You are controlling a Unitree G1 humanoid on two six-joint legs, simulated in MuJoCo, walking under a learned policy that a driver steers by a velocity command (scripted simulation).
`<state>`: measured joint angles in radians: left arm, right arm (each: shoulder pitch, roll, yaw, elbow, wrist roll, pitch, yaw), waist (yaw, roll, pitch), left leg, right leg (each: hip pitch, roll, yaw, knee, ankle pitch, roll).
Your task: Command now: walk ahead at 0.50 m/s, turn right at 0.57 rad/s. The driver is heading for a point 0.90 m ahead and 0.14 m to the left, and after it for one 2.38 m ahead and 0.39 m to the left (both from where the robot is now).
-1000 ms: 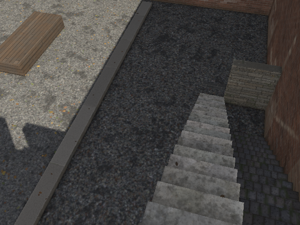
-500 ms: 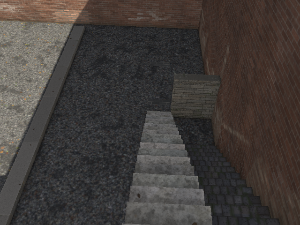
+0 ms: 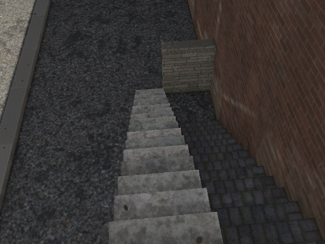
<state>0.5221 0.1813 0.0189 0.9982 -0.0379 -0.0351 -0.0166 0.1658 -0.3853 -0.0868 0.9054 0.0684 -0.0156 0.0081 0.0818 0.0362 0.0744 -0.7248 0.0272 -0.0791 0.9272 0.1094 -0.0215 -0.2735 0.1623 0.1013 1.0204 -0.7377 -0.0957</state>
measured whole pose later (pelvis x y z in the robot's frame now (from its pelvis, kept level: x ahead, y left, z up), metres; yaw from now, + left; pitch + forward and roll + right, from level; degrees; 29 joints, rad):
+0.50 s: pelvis +0.26 +0.00 -0.19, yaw -1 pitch +0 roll -1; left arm 0.47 0.18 -0.03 1.09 -0.09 -0.13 0.02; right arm 0.27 -0.26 -0.11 1.05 0.12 0.04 -0.02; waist 0.03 0.02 0.03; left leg -0.62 -0.14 -0.10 1.08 -0.12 -0.03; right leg -0.42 0.03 -0.02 1.06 -0.63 -0.04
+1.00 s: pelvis +0.44 -0.02 -0.38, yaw +18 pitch -1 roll -1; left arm 0.05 0.39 0.10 0.74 -0.04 0.08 0.03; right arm 0.26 -0.19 0.01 0.75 0.01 0.07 -0.05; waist -0.05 -0.04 -0.01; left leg -0.34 -0.21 -0.27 1.07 -0.68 0.07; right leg -0.64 0.06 0.17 0.89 0.05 0.05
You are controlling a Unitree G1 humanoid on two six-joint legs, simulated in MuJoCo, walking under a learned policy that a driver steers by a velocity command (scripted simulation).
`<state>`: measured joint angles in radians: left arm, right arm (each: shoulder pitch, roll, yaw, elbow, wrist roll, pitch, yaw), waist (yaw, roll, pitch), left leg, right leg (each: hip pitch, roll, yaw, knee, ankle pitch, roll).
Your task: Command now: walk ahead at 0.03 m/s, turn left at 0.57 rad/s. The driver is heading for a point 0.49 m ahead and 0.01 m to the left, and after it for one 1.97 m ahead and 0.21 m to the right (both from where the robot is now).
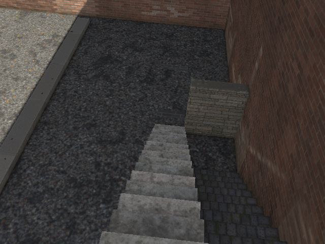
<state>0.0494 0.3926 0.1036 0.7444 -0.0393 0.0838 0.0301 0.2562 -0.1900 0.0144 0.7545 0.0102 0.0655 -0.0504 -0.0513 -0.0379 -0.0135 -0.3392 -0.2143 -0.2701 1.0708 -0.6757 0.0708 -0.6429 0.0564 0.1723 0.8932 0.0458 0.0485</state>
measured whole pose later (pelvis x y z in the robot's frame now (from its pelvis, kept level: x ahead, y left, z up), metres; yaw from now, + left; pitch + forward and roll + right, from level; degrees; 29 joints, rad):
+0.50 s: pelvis +0.10 -0.04 -0.10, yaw +14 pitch +0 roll +4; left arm 0.50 0.22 0.06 0.94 -0.03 -0.01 -0.01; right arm 0.37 -0.13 0.07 0.75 0.08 0.03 -0.07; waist 0.03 -0.05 -0.06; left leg -0.48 -0.17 0.14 1.51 -0.91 0.20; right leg -0.20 -0.08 0.02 0.38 -0.10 -0.05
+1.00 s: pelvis +0.17 +0.00 -0.14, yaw +14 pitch -2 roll +2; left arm 0.42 0.23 0.00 0.84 -0.04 -0.02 -0.07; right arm 0.32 -0.24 0.02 0.73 0.13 0.08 -0.08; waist 0.04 0.04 0.03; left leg -0.82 -0.09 0.02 2.13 -0.58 0.05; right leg -0.24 0.03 -0.05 0.62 -0.36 -0.09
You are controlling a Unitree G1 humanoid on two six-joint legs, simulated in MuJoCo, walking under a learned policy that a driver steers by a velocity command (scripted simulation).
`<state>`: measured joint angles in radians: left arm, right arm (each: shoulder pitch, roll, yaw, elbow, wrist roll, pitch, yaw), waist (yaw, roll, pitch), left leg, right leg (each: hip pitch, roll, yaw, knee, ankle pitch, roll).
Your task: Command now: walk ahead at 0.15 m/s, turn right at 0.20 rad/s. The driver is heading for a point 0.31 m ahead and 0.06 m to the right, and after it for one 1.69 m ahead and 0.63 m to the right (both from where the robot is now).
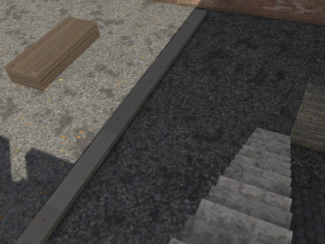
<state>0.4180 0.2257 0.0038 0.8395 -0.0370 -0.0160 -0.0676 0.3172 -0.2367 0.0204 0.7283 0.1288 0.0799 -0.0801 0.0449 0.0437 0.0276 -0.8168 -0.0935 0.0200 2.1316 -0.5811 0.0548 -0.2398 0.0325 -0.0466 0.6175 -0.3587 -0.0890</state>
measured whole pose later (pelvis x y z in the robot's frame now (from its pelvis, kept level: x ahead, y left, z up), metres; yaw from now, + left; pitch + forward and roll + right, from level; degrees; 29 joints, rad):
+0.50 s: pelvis +0.04 +0.05 +0.00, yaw -15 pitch -2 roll +1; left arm 0.05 0.27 -0.02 0.65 -0.04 0.08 -0.10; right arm 0.09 -0.29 -0.01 0.54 0.03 0.09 0.03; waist -0.02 0.03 0.03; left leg -0.25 0.02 0.06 0.59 -0.31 -0.01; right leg -0.22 0.08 0.14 0.63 -0.37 -0.04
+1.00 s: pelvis +0.05 +0.04 +0.00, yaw -27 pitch -1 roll +2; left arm 0.01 0.31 -0.05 0.49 -0.04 0.10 -0.05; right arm 0.16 -0.33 0.05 0.46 0.05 0.05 0.06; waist 0.00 0.00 0.02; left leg -0.17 0.08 0.15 0.57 -0.36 -0.04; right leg -0.25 0.13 0.20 0.68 -0.35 -0.07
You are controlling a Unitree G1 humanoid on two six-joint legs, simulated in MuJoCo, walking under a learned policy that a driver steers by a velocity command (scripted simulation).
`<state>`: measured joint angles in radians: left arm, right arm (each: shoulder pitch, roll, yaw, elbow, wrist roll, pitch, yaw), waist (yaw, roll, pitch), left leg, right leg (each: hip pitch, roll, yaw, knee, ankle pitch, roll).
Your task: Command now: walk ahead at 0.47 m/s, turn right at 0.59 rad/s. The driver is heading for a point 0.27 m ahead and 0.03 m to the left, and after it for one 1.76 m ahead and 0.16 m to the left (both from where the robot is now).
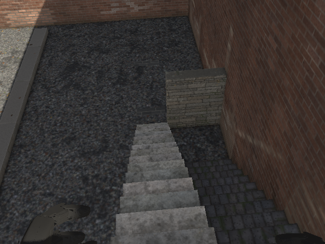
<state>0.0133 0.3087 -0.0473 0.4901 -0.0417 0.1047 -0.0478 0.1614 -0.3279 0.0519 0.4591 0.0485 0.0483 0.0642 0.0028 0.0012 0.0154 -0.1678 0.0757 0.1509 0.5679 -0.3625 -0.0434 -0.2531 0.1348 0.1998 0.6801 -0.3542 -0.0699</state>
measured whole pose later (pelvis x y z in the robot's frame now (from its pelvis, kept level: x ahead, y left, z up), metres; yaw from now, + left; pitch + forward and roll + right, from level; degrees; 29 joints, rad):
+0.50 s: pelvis -0.01 -0.01 +0.01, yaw -3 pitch -2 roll -1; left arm -0.04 0.28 -0.09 0.45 -0.02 0.06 -0.03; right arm 0.15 -0.31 0.12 0.47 0.03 0.02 0.09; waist -0.01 0.02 0.01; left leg -0.12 0.08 0.07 0.47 -0.31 -0.03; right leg -0.15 0.19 0.22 0.42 -0.21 -0.07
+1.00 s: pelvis -0.02 +0.03 +0.01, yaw +12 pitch -2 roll -1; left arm 0.07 0.31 -0.10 0.45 0.00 0.05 -0.06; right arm 0.00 -0.29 0.09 0.39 -0.02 0.12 0.08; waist 0.01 0.03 0.03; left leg -0.20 -0.08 -0.15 0.51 -0.28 0.04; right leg -0.14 0.04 0.00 0.44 -0.27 -0.01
